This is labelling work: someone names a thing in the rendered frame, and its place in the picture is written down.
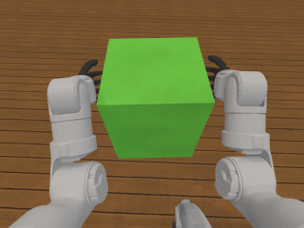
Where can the left robot forearm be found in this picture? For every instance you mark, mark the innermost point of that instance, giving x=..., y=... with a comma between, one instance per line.
x=69, y=109

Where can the robot right upper arm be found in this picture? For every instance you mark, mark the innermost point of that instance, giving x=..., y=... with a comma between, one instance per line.
x=250, y=184

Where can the robot left upper arm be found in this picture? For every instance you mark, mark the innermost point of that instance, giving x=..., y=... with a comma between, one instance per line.
x=75, y=189

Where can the robot right thigh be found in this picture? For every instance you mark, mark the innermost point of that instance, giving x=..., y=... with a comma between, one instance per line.
x=188, y=215

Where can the robot left hand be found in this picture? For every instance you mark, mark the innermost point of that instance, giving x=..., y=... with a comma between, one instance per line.
x=84, y=71

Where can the robot right hand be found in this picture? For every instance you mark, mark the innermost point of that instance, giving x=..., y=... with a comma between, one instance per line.
x=222, y=66

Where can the right robot shin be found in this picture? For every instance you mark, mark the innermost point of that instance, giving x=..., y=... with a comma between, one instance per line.
x=185, y=201

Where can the right robot forearm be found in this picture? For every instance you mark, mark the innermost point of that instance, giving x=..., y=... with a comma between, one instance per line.
x=244, y=94

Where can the carton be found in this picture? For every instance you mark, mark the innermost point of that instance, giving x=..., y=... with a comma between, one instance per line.
x=155, y=97

